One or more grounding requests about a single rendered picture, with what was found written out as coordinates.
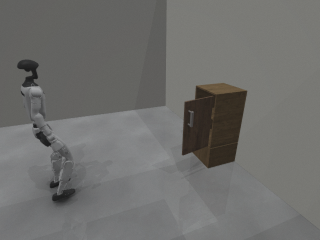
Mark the cupboard door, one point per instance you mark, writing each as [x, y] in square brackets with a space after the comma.
[197, 137]

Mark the handle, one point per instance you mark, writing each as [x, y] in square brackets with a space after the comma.
[191, 118]

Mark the robot right foot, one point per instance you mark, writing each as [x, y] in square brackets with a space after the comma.
[66, 193]

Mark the right robot forearm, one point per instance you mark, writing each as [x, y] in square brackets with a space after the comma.
[42, 125]

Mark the robot right hand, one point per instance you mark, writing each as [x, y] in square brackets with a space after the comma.
[57, 146]

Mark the robot right upper arm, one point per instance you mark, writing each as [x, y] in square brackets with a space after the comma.
[35, 95]

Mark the robot right thigh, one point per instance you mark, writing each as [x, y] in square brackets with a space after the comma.
[68, 157]

